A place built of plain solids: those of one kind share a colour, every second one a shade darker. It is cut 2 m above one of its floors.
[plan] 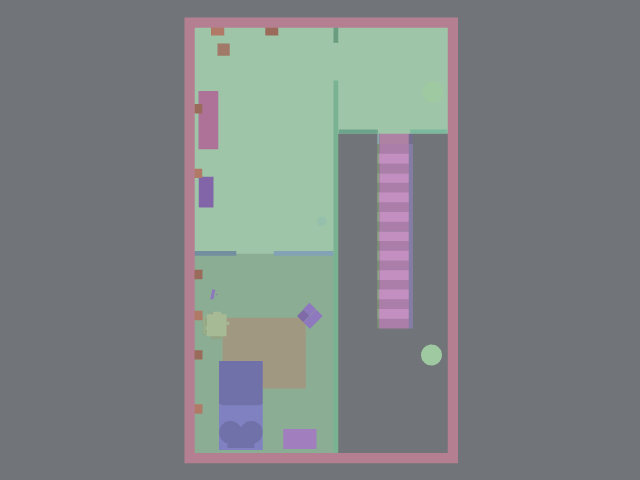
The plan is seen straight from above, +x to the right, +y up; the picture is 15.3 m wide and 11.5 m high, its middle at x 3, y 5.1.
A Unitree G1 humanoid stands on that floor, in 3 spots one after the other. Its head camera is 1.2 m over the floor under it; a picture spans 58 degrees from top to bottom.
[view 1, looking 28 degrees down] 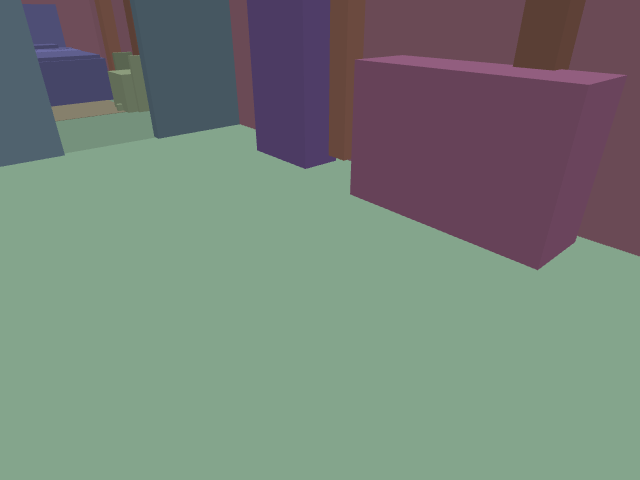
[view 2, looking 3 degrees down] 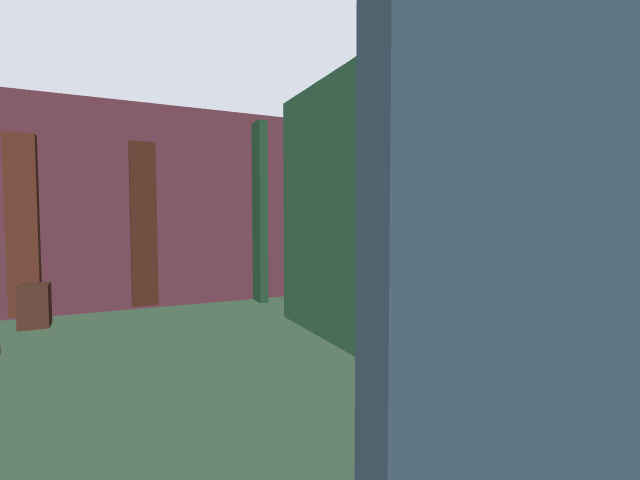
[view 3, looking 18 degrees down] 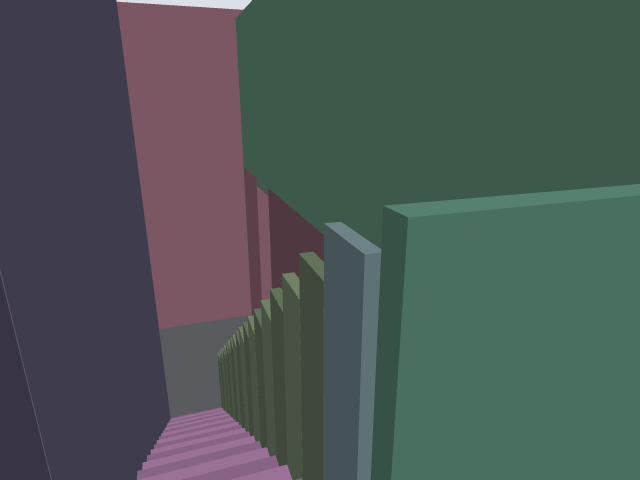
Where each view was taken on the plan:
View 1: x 2.68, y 9.37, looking -131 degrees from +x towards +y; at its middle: upper_floor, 2.56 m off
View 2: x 1.44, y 4.08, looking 64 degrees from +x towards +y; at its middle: upper_partition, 4.29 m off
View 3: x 4.77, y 8.40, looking -109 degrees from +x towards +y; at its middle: wall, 4.31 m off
